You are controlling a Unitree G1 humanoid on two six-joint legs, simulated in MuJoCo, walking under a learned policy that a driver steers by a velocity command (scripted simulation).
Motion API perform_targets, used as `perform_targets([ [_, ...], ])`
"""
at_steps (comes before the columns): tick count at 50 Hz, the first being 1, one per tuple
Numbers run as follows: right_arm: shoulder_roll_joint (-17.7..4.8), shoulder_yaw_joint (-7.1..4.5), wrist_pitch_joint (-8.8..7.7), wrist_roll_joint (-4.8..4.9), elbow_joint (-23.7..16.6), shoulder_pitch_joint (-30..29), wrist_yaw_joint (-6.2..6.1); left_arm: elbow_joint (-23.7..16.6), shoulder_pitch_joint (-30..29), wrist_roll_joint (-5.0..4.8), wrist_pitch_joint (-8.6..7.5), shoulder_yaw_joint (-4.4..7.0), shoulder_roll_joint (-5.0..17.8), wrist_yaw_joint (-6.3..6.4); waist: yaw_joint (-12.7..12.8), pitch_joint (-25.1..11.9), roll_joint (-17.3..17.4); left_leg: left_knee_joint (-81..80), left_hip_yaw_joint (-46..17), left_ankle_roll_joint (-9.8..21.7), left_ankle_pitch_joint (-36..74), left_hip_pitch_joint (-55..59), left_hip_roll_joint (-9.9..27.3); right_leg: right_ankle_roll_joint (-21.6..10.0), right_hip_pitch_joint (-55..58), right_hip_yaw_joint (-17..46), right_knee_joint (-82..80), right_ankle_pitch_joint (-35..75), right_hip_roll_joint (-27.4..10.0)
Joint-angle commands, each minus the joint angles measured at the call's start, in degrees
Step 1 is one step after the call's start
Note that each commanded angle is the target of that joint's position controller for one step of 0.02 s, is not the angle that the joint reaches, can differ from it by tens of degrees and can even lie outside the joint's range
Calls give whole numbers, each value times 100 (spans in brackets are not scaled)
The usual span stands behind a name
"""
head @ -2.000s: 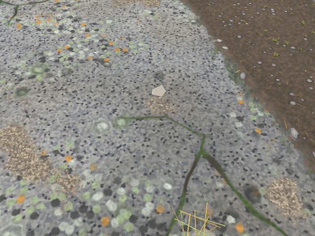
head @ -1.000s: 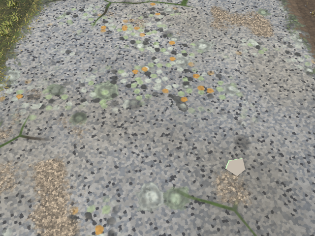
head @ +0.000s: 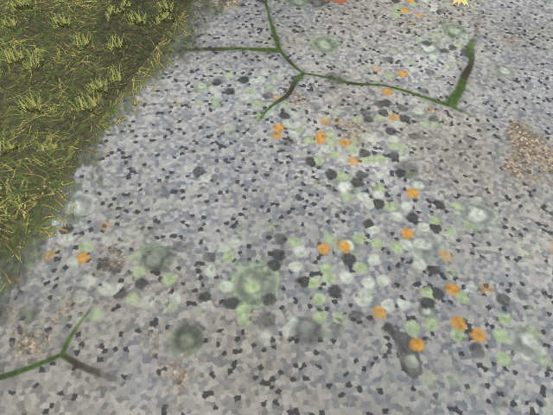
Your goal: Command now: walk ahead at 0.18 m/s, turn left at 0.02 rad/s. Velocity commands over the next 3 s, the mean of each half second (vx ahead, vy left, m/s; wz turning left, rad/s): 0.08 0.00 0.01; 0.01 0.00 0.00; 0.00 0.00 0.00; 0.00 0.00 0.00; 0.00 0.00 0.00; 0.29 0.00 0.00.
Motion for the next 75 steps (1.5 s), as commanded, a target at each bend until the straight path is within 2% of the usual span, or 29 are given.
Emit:
perform_targets([
  [1,-583,-143,-59,-96,-143,-73,0,-189,548,30,152,81,215,86,220,-931,781,-827,-1015,1163,3741,745,1397,109,183,123,-665,481,-350],
  [2,-625,-153,-62,-111,-102,-176,-15,-182,543,43,186,64,162,110,266,-935,845,-875,-839,1167,3756,541,1329,131,445,71,-1064,613,-310],
  [4,-709,-173,-33,-90,16,-178,-59,-193,343,81,232,44,139,138,203,-1021,869,-938,-718,1132,3327,476,1286,105,765,33,-1714,1129,-265],
  [6,-747,-170,23,-57,158,-79,-90,-199,133,78,301,74,233,147,103,-1004,855,-1042,-785,1083,2259,451,1305,63,969,33,-2106,1488,-242],
  [8,-714,-140,80,-34,271,-57,-100,-231,-91,82,352,97,275,148,52,-778,805,-1117,-899,974,762,294,1263,-36,1156,19,-2570,1630,-223],
  [10,-572,-70,123,15,374,-38,-104,-238,-211,149,349,102,258,145,104,-504,677,-1047,-917,659,-715,82,1009,-194,1544,-55,-3414,2025,-155],
  [11,-450,-19,125,-6,473,154,-103,-285,-273,199,335,112,359,157,67,-390,513,-948,-911,407,-1179,-9,841,-288,1721,180,-3720,2421,-363],
  [12,-417,-5,117,-73,528,368,-104,-351,-306,192,321,146,607,184,-107,-334,142,-665,-761,181,-1531,-124,557,-426,1838,467,-3781,2940,-694],
  [13,-405,-27,126,-47,595,728,-120,-272,-481,102,325,226,856,187,-424,-254,-548,-637,-386,16,-1488,5,192,-574,1444,438,-3725,2078,-676],
  [14,-505,-33,167,-60,635,493,-168,-257,-528,83,305,188,525,142,-212,-153,-498,-448,-223,-92,-1202,465,137,-529,905,394,-3923,1229,-490],
  [15,-540,-54,211,-30,619,342,-205,-213,-552,124,268,124,308,123,-192,-97,-439,-347,-214,-88,-989,646,164,-431,704,353,-4010,1066,-421],
  [16,-485,-47,255,-12,656,327,-241,-189,-619,146,227,105,267,110,-213,-89,-421,-303,-244,-52,-801,748,213,-340,672,296,-3991,1316,-364],
  [18,-501,-58,292,-30,744,407,-259,-107,-582,119,151,103,267,107,-206,-191,-334,-254,-279,-7,-445,814,251,-284,884,222,-3844,1849,-317],
  [22,-471,-68,279,21,919,360,-251,73,-482,75,134,104,293,135,-139,-361,-66,-138,-273,-6,158,972,285,-304,1165,147,-3638,2510,-264],
  [30,-462,-83,366,52,1301,357,-299,406,-469,60,192,95,232,164,-137,-275,183,-112,-260,-45,398,1132,301,-320,1239,48,-3620,2665,-164],
  [50,-391,-21,377,58,1915,408,-352,1101,-316,62,264,61,67,233,-125,19,189,-413,-289,-49,-202,1008,319,-242,1261,-93,-3858,2097,-34],
  [75,-220,59,368,75,2135,841,-358,1487,152,42,236,-33,-128,256,-138,118,183,-524,-271,-31,-324,965,284,-234,1129,-117,-3945,1956,-14],
])
Next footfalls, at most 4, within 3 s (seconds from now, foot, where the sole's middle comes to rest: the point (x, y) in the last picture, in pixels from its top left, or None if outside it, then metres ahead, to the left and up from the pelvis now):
0.22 right None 0.12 -0.15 -0.77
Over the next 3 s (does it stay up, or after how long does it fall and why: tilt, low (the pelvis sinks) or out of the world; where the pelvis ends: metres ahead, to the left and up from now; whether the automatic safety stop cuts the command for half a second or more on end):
stays up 0.20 -0.08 0.01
